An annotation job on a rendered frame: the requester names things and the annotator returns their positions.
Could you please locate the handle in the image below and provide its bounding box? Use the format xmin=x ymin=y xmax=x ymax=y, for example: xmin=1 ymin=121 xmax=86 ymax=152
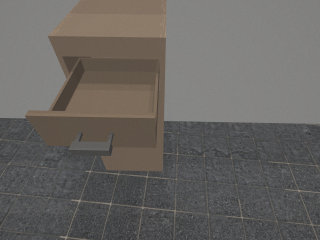
xmin=69 ymin=132 xmax=114 ymax=156

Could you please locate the cabinet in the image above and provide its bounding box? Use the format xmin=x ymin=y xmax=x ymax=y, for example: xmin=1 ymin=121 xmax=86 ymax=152
xmin=48 ymin=0 xmax=167 ymax=172

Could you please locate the drawer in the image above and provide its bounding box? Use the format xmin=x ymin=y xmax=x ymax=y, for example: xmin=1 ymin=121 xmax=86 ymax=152
xmin=25 ymin=57 xmax=160 ymax=148

